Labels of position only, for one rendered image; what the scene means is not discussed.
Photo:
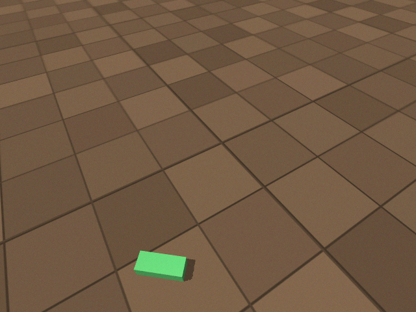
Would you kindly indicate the carton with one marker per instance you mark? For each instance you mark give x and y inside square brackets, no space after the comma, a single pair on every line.
[159,265]

